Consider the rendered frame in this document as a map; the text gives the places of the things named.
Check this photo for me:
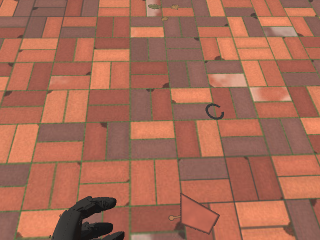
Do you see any robot left hand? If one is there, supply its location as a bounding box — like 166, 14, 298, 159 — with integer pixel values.
49, 196, 125, 240

